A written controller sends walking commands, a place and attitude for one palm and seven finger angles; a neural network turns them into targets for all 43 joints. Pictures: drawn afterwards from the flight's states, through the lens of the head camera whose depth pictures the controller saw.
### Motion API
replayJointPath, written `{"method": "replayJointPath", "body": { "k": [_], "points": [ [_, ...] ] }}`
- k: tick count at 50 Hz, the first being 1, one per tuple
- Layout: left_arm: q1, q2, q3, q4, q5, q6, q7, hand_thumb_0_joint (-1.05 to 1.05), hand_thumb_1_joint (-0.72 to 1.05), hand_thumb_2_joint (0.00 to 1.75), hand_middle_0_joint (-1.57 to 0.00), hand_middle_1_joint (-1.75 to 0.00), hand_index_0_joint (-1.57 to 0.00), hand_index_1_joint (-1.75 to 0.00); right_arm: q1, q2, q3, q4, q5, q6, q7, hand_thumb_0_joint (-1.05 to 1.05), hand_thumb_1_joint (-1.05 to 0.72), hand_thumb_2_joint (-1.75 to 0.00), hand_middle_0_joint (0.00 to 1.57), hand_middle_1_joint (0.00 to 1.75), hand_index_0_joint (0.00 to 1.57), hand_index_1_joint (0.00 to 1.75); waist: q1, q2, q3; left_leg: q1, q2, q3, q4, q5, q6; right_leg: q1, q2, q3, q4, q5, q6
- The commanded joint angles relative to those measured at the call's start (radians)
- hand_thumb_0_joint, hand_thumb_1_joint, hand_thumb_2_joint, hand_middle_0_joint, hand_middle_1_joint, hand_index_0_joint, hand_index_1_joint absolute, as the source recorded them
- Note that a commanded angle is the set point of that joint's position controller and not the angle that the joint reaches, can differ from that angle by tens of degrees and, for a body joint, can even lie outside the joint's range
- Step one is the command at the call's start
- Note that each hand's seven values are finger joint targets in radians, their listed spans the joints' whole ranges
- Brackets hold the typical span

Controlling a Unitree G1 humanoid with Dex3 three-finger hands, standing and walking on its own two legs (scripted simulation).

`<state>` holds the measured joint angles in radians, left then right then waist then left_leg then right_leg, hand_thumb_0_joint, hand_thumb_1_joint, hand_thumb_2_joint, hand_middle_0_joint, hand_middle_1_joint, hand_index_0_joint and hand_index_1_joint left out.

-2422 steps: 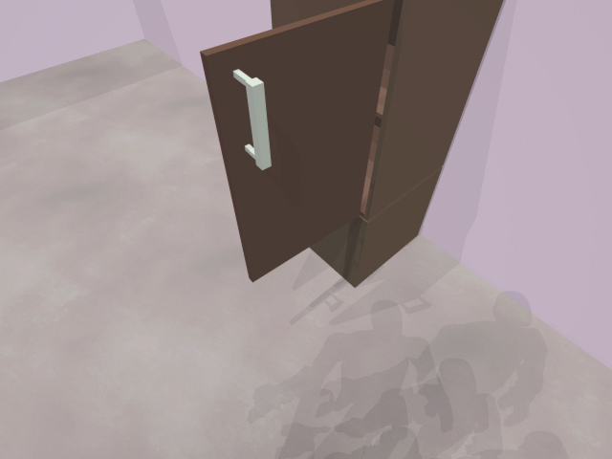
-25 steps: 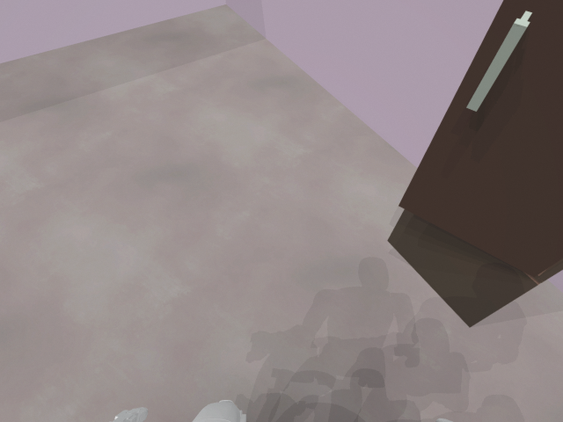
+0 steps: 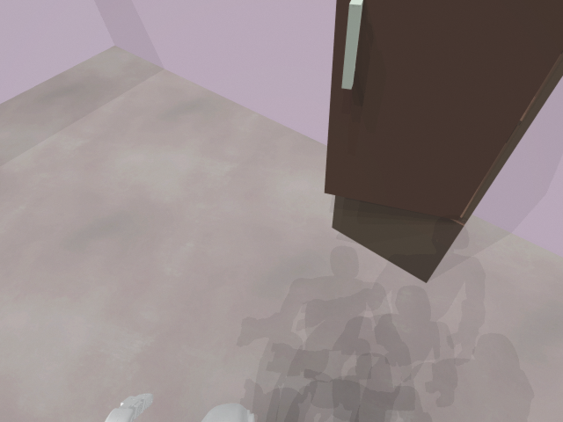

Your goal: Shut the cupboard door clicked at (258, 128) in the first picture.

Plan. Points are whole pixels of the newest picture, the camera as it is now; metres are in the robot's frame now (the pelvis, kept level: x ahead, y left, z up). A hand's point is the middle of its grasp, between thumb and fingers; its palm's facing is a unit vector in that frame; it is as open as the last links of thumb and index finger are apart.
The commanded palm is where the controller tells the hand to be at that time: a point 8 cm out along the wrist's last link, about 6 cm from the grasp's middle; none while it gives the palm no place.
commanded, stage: turn to face it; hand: left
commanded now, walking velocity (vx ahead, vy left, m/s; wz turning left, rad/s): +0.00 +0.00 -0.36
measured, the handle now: (353, 42) +0.72 -0.11 +0.15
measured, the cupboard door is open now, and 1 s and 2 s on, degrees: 21 21 21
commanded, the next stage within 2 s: take the last steps up to it in 0.32 s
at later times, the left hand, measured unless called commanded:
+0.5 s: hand out of the picture +0.13 +0.19 -0.16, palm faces -0.12 -0.97 -0.23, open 7.4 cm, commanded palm none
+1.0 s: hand (216, 396) +0.18 +0.14 -0.18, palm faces -0.24 -0.96 -0.16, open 7.4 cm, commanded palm none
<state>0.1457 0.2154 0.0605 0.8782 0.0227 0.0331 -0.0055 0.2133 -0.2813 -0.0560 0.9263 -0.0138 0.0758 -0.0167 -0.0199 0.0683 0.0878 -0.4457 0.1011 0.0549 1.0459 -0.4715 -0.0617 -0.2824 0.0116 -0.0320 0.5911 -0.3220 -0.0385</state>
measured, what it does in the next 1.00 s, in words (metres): walks ahead, turning right: left foot, then right foot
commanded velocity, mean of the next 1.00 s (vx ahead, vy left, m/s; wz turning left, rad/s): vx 0.16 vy -0.07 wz -0.21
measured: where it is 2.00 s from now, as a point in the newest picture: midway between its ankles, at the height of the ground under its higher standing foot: (355, 406)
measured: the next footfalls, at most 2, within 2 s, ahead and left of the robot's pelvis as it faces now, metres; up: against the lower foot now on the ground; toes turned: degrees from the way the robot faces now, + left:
left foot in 0.26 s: +0.08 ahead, +0.14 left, +0.00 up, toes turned -2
right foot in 0.54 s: +0.03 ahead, -0.11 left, +0.00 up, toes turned -13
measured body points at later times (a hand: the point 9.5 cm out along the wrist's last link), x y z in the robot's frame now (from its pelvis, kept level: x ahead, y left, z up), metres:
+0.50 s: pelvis +0.02 +0.01 +0.01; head +0.05 +0.00 +0.45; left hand +0.14 +0.24 -0.14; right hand +0.03 -0.24 -0.15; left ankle +0.04 +0.14 -0.73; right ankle -0.02 -0.10 -0.71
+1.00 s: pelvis +0.13 -0.04 +0.00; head +0.16 -0.03 +0.45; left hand +0.20 +0.19 -0.16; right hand +0.11 -0.29 -0.13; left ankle +0.16 +0.08 -0.73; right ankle +0.04 -0.12 -0.66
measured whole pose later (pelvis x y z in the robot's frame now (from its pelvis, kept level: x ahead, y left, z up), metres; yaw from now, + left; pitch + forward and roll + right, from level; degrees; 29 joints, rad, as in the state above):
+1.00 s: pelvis +0.13 -0.04 +0.00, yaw -16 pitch +1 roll +0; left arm 0.29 0.20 0.07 1.08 0.03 0.03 -0.04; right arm 0.26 -0.18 -0.02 0.97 -0.04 -0.05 -0.03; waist -0.01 -0.05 0.04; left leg -0.26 0.08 0.15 0.55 -0.29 -0.01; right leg -0.39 0.00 -0.02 1.08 -0.42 -0.04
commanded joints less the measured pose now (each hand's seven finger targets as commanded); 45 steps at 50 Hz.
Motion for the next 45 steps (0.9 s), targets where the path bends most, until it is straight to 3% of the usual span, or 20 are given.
{"method": "replayJointPath", "body": {
  "k": [1,7,11,13,14,16,19,21,25,26,27,28,29,31,33,38,41,42,44,45],
  "points": [
    [0.014,0.192,0.044,-0.063,0.002,-0.020,0.021,0.00,0.90,0.90,-0.20,-0.30,-0.20,-0.30,-0.007,-0.047,-0.010,-0.085,-0.003,-0.045,-0.001,0.00,-0.90,-0.90,0.20,0.30,0.20,0.30,0.013,-0.211,-0.138,-0.092,-0.011,-0.037,-0.001,0.061,-0.022,0.163,-0.243,0.243,-0.226,0.491,-0.145],
    [0.058,0.206,0.051,-0.028,0.004,-0.017,0.021,0.00,0.90,0.90,-0.20,-0.30,-0.20,-0.30,-0.021,-0.024,-0.002,-0.085,0.005,-0.051,-0.006,0.00,-0.90,-0.90,0.20,0.30,0.20,0.30,0.032,-0.217,-0.137,0.004,-0.059,-0.017,-0.260,0.055,-0.011,0.167,-0.237,0.302,-0.202,0.542,-0.157],
    [0.016,0.169,0.045,-0.023,-0.008,-0.009,0.022,0.00,0.90,0.90,-0.20,-0.30,-0.20,-0.30,0.085,-0.035,0.000,-0.040,0.004,-0.069,-0.015,0.00,-0.90,-0.90,0.20,0.30,0.20,0.30,-0.022,-0.181,-0.142,0.278,-0.049,-0.022,-0.609,0.298,0.012,0.013,-0.165,0.278,-0.115,0.407,-0.065],
    [0.083,0.086,0.026,-0.030,-0.016,-0.003,0.011,0.00,0.90,0.90,-0.20,-0.30,-0.20,-0.30,0.101,-0.164,-0.020,-0.044,-0.012,-0.078,-0.021,0.00,-0.90,-0.90,0.20,0.30,0.20,0.30,-0.003,0.193,-0.165,0.376,0.258,-0.325,-0.702,0.531,0.164,-0.137,0.021,0.096,0.119,-0.067,0.032],
    [0.065,0.094,0.026,-0.048,-0.010,-0.005,0.007,0.00,0.90,0.90,-0.20,-0.30,-0.20,-0.30,0.099,-0.168,-0.018,-0.057,-0.020,-0.075,-0.026,0.00,-0.90,-0.90,0.20,0.30,0.20,0.30,-0.015,0.166,-0.129,0.307,0.330,-0.375,-0.741,0.537,0.244,-0.162,0.029,0.065,0.281,-0.272,0.045],
    [0.023,0.105,0.039,-0.030,0.000,0.009,0.002,0.00,0.90,0.90,-0.20,-0.30,-0.20,-0.30,0.068,-0.131,-0.008,-0.049,-0.025,-0.080,-0.033,0.00,-0.90,-0.90,0.20,0.30,0.20,0.30,-0.001,0.188,-0.080,0.255,0.272,-0.310,-0.746,0.609,0.239,-0.196,-0.008,0.090,0.469,-0.237,0.056],
    [0.026,0.068,0.027,-0.016,-0.005,0.010,-0.010,0.00,0.90,0.90,-0.20,-0.30,-0.20,-0.30,0.029,-0.111,-0.007,-0.051,-0.026,-0.077,-0.033,0.00,-0.90,-0.90,0.20,0.30,0.20,0.30,0.013,0.131,-0.103,0.304,0.201,-0.132,-0.680,0.739,0.212,-0.147,-0.019,0.024,0.337,-0.200,0.063],
    [0.022,0.053,0.018,-0.009,-0.006,0.006,-0.009,0.00,0.90,0.90,-0.20,-0.30,-0.20,-0.30,0.060,-0.116,-0.014,-0.029,-0.024,-0.073,-0.030,0.00,-0.90,-0.90,0.20,0.30,0.20,0.30,-0.005,0.129,-0.130,0.323,0.195,-0.114,-0.653,0.737,0.208,-0.081,-0.007,-0.011,0.206,-0.170,0.059],
    [0.127,0.071,0.030,0.034,0.001,0.001,-0.023,0.00,0.90,0.90,-0.20,-0.30,-0.20,-0.30,0.031,-0.133,-0.028,-0.020,-0.017,-0.061,-0.021,0.00,-0.90,-0.90,0.20,0.30,0.20,0.30,0.035,0.057,-0.122,0.155,0.172,-0.092,-0.627,0.147,0.142,0.159,0.015,-0.047,-0.112,0.004,0.036],
    [0.165,0.114,0.042,0.045,0.008,-0.005,-0.024,0.00,0.90,0.90,-0.20,-0.30,-0.20,-0.30,0.012,-0.109,-0.028,-0.026,-0.013,-0.060,-0.016,0.00,-0.90,-0.90,0.20,0.30,0.20,0.30,0.057,-0.044,-0.088,0.037,0.105,-0.032,-0.536,-0.036,0.098,0.226,-0.046,0.052,-0.223,-0.096,0.006],
    [0.201,0.200,0.059,0.055,0.017,-0.012,-0.015,0.00,0.90,0.90,-0.20,-0.30,-0.20,-0.30,-0.014,-0.042,-0.013,-0.052,-0.004,-0.063,-0.007,0.00,-0.90,-0.90,0.20,0.30,0.20,0.30,0.084,-0.295,-0.052,-0.172,-0.026,0.083,-0.322,-0.168,0.040,0.294,-0.239,0.374,-0.375,-0.317,-0.092],
    [0.246,0.236,0.066,0.063,0.007,-0.014,-0.004,0.00,0.90,0.90,-0.20,-0.30,-0.20,-0.30,-0.111,-0.038,-0.004,-0.094,-0.009,-0.060,0.002,0.00,-0.90,-0.90,0.20,0.30,0.20,0.30,0.136,-0.358,-0.009,-0.240,-0.057,0.052,-0.086,-0.171,0.032,0.220,-0.366,0.554,-0.492,-0.432,-0.192],
    [0.229,0.206,0.062,0.066,0.006,-0.025,0.005,0.00,0.90,0.90,-0.20,-0.30,-0.20,-0.30,-0.143,-0.056,-0.012,-0.089,-0.011,-0.060,0.001,0.00,-0.90,-0.90,0.20,0.30,0.20,0.30,0.114,-0.345,0.040,-0.282,-0.034,-0.042,0.029,-0.088,0.041,0.171,-0.342,0.578,-0.500,-0.393,-0.220],
    [0.134,0.144,0.041,0.054,0.006,-0.041,0.009,0.00,0.90,0.90,-0.20,-0.30,-0.20,-0.30,-0.088,-0.052,-0.018,-0.056,-0.014,-0.072,0.010,0.00,-0.90,-0.90,0.20,0.30,0.20,0.30,0.040,-0.225,0.043,-0.235,-0.003,-0.051,0.047,0.019,0.032,0.133,-0.280,0.392,-0.434,-0.198,-0.202],
    [0.121,0.126,0.036,0.059,0.006,-0.058,0.009,0.00,0.90,0.90,-0.20,-0.30,-0.20,-0.30,-0.039,-0.016,-0.012,-0.031,-0.017,-0.078,0.018,0.00,-0.90,-0.90,0.20,0.30,0.20,0.30,0.015,-0.176,-0.020,-0.145,-0.002,-0.012,-0.029,0.077,0.020,0.149,-0.229,0.256,-0.392,0.001,-0.176],
    [0.181,0.139,0.036,0.114,0.008,-0.067,0.004,0.00,0.90,0.90,-0.20,-0.30,-0.20,-0.30,-0.054,0.016,-0.005,-0.039,-0.013,-0.096,0.017,0.00,-0.90,-0.90,0.20,0.30,0.20,0.30,0.031,-0.180,-0.045,-0.060,-0.024,0.033,-0.296,0.092,0.022,0.205,-0.226,0.241,-0.346,0.157,-0.186],
    [0.152,0.137,0.037,0.125,-0.004,-0.063,-0.001,0.00,0.90,0.90,-0.20,-0.30,-0.20,-0.30,0.043,0.001,-0.001,0.004,-0.013,-0.113,0.004,0.00,-0.90,-0.90,0.20,0.30,0.20,0.30,-0.019,-0.160,-0.065,0.150,-0.053,0.074,-0.510,0.216,0.028,0.149,-0.172,0.193,-0.246,0.227,-0.141],
    [0.137,0.122,0.034,0.123,-0.011,-0.061,-0.004,0.00,0.90,0.90,-0.20,-0.30,-0.20,-0.30,0.126,-0.027,-0.007,0.037,-0.016,-0.123,-0.003,0.00,-0.90,-0.90,0.20,0.30,0.20,0.30,-0.059,-0.107,-0.093,0.333,-0.046,0.059,-0.597,0.270,0.040,0.046,-0.134,0.155,-0.124,0.253,-0.110],
    [0.164,0.043,0.012,0.081,-0.012,-0.061,-0.021,0.00,0.90,0.90,-0.20,-0.30,-0.20,-0.30,0.338,-0.212,-0.044,0.088,-0.040,-0.130,-0.024,0.00,-0.90,-0.90,0.20,0.30,0.20,0.30,-0.115,0.274,-0.188,0.651,0.405,-0.533,-0.778,0.184,0.236,-0.348,0.038,-0.007,0.407,-0.245,-0.013],
    [0.092,0.091,0.020,0.061,0.007,-0.055,-0.023,0.00,0.90,0.90,-0.20,-0.30,-0.20,-0.30,0.328,-0.203,-0.038,0.084,-0.033,-0.120,-0.028,0.00,-0.90,-0.90,0.20,0.30,0.20,0.30,-0.121,0.139,-0.126,0.533,0.435,-0.557,-0.816,0.104,0.270,-0.381,-0.009,0.078,0.546,-0.253,-0.016]
  ]
}}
